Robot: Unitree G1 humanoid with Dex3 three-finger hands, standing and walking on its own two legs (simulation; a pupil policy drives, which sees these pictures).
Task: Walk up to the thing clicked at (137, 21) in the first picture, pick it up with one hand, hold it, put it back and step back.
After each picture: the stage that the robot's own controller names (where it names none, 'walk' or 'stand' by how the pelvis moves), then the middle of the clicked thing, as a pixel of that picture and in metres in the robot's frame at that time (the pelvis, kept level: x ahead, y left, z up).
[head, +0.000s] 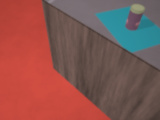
stand; (134, 17) +0.74 -0.25 +0.03
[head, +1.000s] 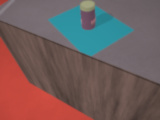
walk; (88, 15) +0.67 +0.03 +0.06
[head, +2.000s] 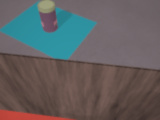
stand; (48, 17) +0.61 +0.16 +0.07
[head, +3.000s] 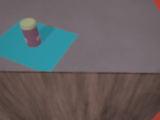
stand; (31, 33) +0.59 +0.25 +0.04
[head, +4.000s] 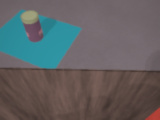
stand; (32, 27) +0.58 +0.23 +0.04
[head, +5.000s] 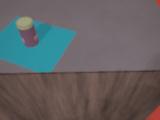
stand; (28, 32) +0.57 +0.26 +0.04
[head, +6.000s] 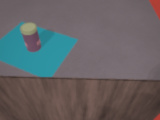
stand; (31, 37) +0.57 +0.24 +0.03
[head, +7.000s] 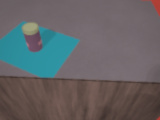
stand; (33, 37) +0.57 +0.24 +0.03
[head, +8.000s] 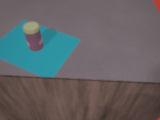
stand; (33, 37) +0.57 +0.23 +0.03
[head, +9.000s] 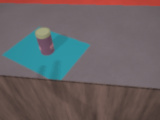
rise first; (45, 41) +0.57 +0.24 +0.03
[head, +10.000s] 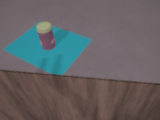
go down; (46, 36) +0.58 +0.23 +0.03
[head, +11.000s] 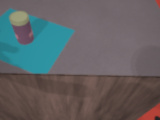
go down; (22, 28) +0.57 +0.22 +0.04
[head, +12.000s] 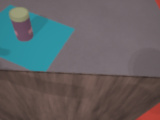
approach; (22, 25) +0.57 +0.22 +0.05
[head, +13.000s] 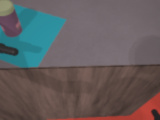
close in; (8, 19) +0.57 +0.24 +0.07
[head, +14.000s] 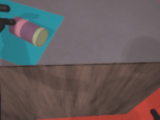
close; (28, 31) +0.52 +0.16 +0.06
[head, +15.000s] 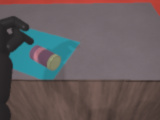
lift; (45, 57) +0.49 +0.17 +0.04
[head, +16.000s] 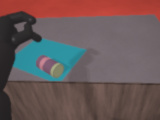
hold; (49, 66) +0.50 +0.19 +0.02
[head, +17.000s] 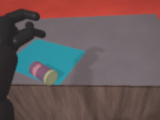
hold; (43, 72) +0.45 +0.21 +0.02
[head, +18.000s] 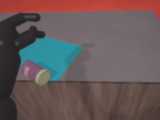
crouch; (35, 72) +0.44 +0.23 +0.02
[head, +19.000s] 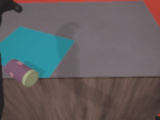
crouch; (21, 72) +0.42 +0.24 +0.02
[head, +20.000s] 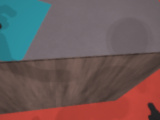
lower; out of the picture +0.26 +0.20 -0.67
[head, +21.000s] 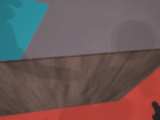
lower; out of the picture +0.26 +0.16 -0.68
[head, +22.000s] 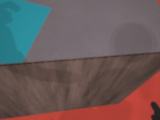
lower; out of the picture +0.26 +0.12 -0.69
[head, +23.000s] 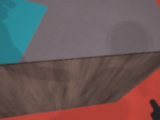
lower; out of the picture +0.28 +0.08 -0.68
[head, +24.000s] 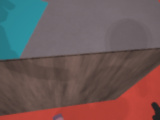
loosen; out of the picture +0.30 +0.03 -0.68
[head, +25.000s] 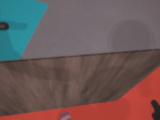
withdraw; out of the picture +0.31 -0.01 -0.68
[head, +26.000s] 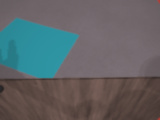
sink last; out of the picture +0.29 -0.08 -0.71
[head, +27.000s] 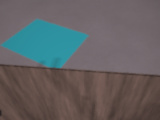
stand; out of the picture +0.35 -0.10 -0.72
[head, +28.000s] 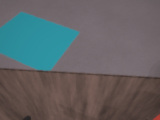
stand; out of the picture +0.33 -0.13 -0.72
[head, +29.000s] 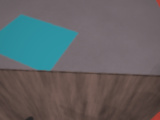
stand; out of the picture +0.34 -0.13 -0.73
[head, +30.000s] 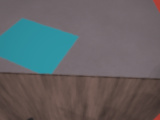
stand; out of the picture +0.34 -0.14 -0.74
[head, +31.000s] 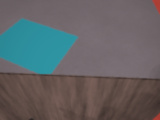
stand; out of the picture +0.34 -0.13 -0.74
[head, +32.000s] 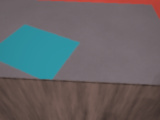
walk; out of the picture +0.32 -0.13 -0.74
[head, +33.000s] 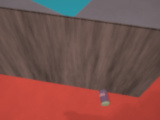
walk; (104, 97) +0.56 -0.20 -0.72
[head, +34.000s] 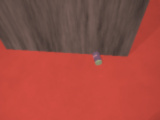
walk; (97, 58) +0.98 -0.09 -0.72
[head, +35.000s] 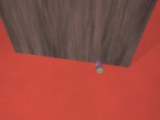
stand; (98, 67) +1.03 -0.16 -0.74
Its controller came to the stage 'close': yes
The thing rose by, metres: 0.01
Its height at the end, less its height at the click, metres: -0.78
